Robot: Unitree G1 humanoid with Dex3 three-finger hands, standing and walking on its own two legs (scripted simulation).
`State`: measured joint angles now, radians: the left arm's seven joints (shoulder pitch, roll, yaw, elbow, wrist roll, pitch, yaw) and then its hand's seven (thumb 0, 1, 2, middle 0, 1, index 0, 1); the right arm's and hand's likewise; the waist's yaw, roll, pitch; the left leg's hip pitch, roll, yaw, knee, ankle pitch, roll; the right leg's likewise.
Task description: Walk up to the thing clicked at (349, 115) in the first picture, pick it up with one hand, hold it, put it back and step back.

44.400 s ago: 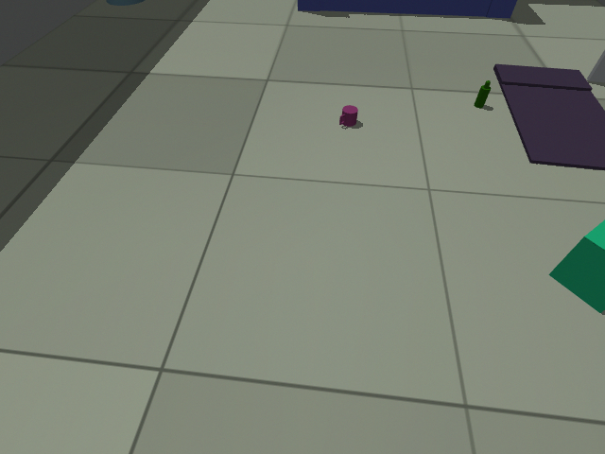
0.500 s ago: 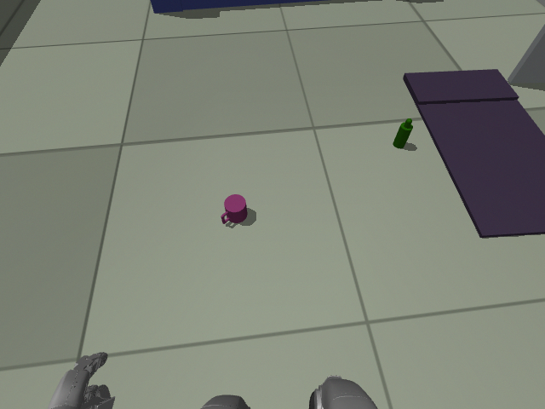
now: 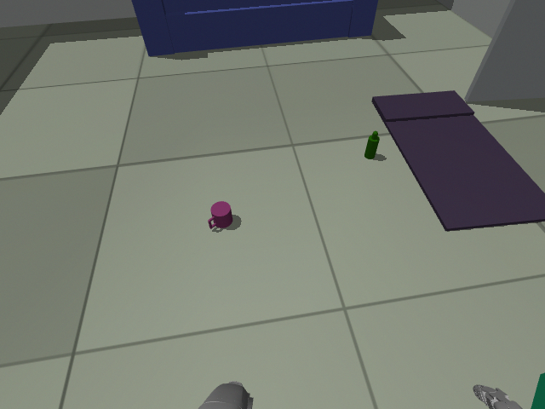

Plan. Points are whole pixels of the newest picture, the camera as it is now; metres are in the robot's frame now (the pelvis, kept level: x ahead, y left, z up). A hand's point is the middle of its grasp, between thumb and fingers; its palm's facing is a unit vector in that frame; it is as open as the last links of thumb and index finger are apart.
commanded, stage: step back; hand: left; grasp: from above
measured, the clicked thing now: (219, 216) +0.99 +0.34 -0.71
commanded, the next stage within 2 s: stand in 0.84 s
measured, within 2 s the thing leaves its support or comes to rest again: neither
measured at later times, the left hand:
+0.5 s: hand out of the picture +0.07 +0.27 -0.13, palm faces +0.09 -0.92 -0.39, open 7.4 cm
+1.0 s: hand out of the picture +0.09 +0.29 -0.14, palm faces +0.13 -0.93 -0.34, open 7.4 cm
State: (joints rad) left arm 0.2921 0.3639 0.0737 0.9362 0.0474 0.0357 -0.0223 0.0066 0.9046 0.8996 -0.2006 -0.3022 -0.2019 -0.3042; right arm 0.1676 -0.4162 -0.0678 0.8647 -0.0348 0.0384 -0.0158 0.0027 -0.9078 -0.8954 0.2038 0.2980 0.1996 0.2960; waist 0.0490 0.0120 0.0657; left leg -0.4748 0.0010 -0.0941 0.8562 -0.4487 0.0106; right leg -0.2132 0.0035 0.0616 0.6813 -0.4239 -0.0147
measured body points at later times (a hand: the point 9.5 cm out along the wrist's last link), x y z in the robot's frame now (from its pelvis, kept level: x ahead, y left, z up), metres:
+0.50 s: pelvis +0.00 -0.01 +0.01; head +0.01 -0.01 +0.46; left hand +0.06 +0.32 -0.10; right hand +0.08 -0.32 -0.11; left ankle -0.01 +0.13 -0.72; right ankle +0.06 -0.13 -0.72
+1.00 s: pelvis +0.04 +0.01 +0.02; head +0.07 +0.03 +0.46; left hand +0.08 +0.33 -0.12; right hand +0.16 -0.27 -0.11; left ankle +0.03 +0.14 -0.72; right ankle +0.07 -0.13 -0.72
